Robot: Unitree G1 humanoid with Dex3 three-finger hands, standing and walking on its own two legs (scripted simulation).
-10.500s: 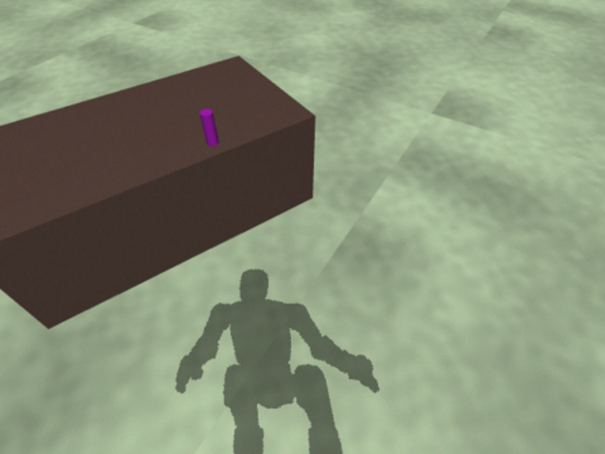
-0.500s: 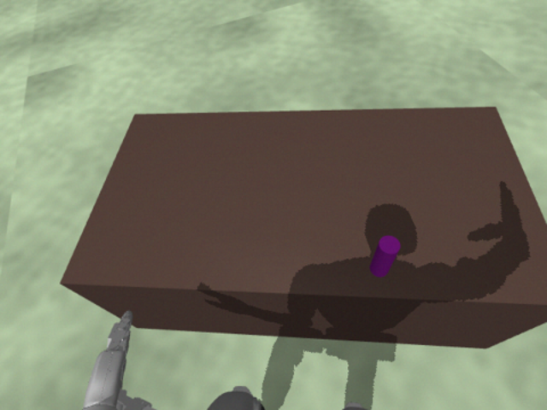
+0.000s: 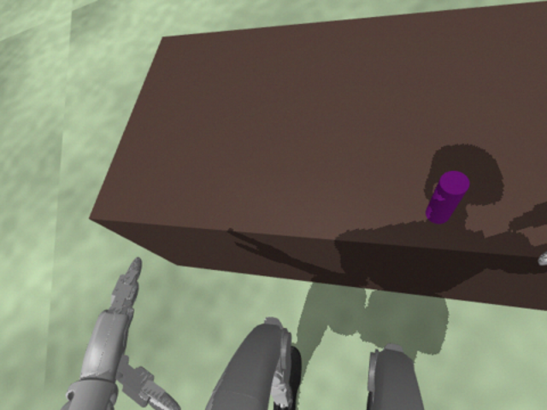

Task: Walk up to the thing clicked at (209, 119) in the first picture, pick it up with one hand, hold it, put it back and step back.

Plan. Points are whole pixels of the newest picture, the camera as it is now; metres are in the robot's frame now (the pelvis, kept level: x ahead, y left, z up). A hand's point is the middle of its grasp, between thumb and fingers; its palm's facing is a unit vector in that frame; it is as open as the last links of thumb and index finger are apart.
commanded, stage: approach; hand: right
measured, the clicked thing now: (445, 199) +0.48 -0.18 -0.14
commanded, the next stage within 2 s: close in in 0.08 s
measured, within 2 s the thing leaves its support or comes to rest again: neither
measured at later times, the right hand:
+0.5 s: hand (477, 218) +0.45 -0.23 -0.15, palm faces +0.07 +1.00 +0.03, open 17.6 cm
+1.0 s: hand (440, 210) +0.46 -0.18 -0.14, palm faces +0.07 +1.00 +0.03, open 17.6 cm
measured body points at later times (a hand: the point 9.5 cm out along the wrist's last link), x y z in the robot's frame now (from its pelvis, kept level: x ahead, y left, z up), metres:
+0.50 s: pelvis -0.03 +0.00 -0.10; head +0.16 -0.09 +0.30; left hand +0.15 +0.26 +0.03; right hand +0.44 -0.29 -0.15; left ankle +0.07 +0.14 -0.61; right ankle +0.02 -0.11 -0.61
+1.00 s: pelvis -0.03 +0.00 -0.10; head +0.15 -0.07 +0.31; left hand +0.14 +0.26 +0.04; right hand +0.45 -0.23 -0.14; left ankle +0.07 +0.14 -0.61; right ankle +0.02 -0.11 -0.61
